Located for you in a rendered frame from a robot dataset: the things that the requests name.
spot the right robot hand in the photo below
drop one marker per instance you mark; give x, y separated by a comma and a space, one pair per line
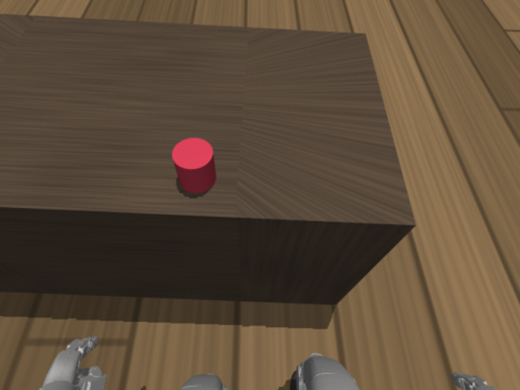
468, 382

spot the left robot hand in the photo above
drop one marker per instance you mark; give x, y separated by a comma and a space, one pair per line
67, 364

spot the can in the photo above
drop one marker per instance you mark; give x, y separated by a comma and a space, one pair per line
194, 164

